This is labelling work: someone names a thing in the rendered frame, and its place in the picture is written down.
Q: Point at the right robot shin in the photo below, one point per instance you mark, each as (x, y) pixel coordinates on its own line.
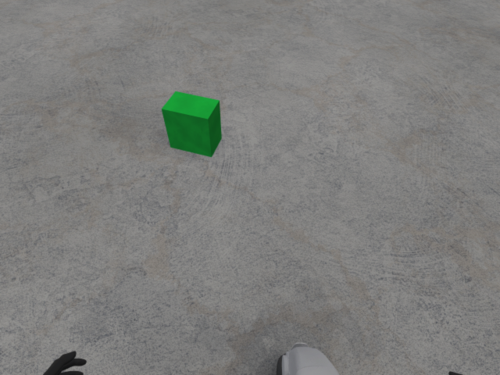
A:
(299, 345)

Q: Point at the left robot hand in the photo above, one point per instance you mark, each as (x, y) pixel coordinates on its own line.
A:
(64, 362)

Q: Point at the robot right thigh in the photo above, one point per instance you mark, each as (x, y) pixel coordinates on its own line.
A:
(306, 361)

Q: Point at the carton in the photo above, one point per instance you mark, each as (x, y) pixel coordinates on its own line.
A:
(193, 123)

